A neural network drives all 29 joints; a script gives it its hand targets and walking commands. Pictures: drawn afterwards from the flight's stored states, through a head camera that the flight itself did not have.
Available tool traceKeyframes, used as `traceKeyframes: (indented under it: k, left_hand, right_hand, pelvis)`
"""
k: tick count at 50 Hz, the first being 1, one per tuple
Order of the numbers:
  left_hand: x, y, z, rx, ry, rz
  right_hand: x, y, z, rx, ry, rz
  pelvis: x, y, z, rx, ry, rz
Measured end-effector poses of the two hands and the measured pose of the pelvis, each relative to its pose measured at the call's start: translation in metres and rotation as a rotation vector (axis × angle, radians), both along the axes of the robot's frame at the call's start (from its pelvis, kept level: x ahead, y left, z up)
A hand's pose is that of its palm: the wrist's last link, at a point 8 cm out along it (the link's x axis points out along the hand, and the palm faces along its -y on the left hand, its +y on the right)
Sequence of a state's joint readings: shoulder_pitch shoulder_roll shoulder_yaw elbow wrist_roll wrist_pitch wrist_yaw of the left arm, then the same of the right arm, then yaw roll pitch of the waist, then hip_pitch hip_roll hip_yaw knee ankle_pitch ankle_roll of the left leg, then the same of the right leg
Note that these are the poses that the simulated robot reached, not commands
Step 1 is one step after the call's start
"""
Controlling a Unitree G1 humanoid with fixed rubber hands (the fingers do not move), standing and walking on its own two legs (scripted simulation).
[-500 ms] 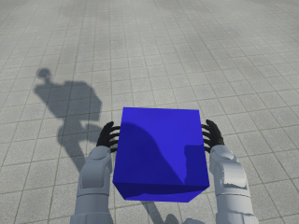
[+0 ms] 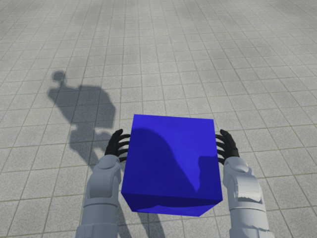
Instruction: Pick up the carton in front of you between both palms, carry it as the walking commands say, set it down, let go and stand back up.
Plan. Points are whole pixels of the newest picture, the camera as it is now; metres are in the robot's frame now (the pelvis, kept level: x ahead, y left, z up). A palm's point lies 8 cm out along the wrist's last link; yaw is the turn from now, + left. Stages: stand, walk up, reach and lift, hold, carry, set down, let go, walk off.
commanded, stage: carry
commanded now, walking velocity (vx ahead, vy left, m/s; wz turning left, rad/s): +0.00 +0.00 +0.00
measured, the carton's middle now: (169, 169) +0.30 +0.00 -0.05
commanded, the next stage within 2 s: none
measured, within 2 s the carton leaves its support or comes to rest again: neither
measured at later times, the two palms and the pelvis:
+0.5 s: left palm (122, 129) +0.37 +0.13 +0.05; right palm (231, 132) +0.37 -0.17 +0.05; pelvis +0.08 -0.01 +0.01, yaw -1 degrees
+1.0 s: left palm (130, 133) +0.37 +0.11 +0.03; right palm (239, 138) +0.36 -0.19 +0.04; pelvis +0.07 -0.02 -0.01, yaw -2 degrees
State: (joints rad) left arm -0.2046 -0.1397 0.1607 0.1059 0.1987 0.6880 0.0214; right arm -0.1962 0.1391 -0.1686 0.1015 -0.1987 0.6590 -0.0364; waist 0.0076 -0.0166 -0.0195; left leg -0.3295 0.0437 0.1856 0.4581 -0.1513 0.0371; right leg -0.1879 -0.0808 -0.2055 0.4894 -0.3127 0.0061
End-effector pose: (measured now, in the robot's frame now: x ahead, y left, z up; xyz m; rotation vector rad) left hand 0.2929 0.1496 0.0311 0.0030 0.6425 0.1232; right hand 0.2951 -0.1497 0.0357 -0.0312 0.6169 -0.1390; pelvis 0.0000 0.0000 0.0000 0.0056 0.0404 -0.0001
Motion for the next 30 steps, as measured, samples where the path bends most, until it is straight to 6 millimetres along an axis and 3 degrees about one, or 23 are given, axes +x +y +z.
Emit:
traceKeyframes:
  k: [5,11,30]
  left_hand:
    - [0.037,0.0,0.006,0.003,0.001,-0.015]
    - [0.065,-0.005,0.009,0.017,0.012,-0.03]
    - [0.082,-0.023,0.017,0.036,0.02,-0.02]
  right_hand:
    - [0.036,0.0,0.011,-0.01,0.002,-0.008]
    - [0.059,-0.005,0.008,0.009,0.014,-0.028]
    - [0.08,-0.023,0.012,0.013,0.021,-0.006]
  pelvis:
    - [0.035,0.004,0.0,0.009,0.021,-0.021]
    - [0.058,0.005,0.001,0.005,0.037,-0.022]
    - [0.081,-0.017,0.009,0.021,0.036,-0.029]
